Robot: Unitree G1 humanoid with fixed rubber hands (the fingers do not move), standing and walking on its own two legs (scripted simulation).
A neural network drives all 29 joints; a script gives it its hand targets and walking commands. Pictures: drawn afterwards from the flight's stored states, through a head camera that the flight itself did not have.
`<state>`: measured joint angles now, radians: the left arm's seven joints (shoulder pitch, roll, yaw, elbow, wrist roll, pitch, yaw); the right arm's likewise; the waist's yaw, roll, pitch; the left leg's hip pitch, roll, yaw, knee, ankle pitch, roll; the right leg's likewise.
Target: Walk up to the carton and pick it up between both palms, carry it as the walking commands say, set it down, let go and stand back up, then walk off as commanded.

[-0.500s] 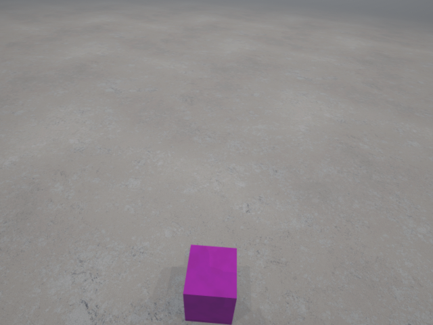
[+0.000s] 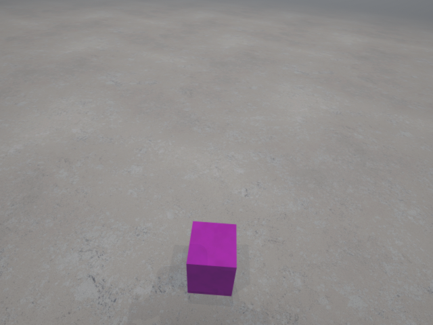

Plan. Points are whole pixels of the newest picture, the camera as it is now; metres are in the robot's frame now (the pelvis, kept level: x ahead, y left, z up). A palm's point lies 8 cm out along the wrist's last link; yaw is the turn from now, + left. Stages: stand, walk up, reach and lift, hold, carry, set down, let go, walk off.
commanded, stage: stand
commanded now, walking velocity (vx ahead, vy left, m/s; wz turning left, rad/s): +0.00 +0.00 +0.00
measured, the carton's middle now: (212, 258) +0.61 +0.00 -0.62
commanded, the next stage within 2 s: walk off in 0.32 s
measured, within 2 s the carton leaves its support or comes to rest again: neither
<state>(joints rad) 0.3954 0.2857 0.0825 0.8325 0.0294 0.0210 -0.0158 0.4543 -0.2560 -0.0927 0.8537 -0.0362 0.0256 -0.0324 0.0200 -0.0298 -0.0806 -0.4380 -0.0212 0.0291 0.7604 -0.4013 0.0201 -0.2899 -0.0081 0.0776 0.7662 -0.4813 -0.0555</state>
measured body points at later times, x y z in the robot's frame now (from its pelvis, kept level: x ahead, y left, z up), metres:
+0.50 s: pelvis -0.12 +0.03 +0.00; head -0.18 +0.05 +0.45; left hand -0.08 +0.33 -0.13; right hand -0.07 -0.27 -0.10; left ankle -0.03 +0.14 -0.71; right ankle -0.05 -0.11 -0.69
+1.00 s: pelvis -0.22 +0.03 +0.03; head -0.23 +0.07 +0.48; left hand -0.16 +0.27 -0.14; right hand -0.21 -0.21 -0.10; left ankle -0.14 +0.13 -0.71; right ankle -0.24 -0.11 -0.63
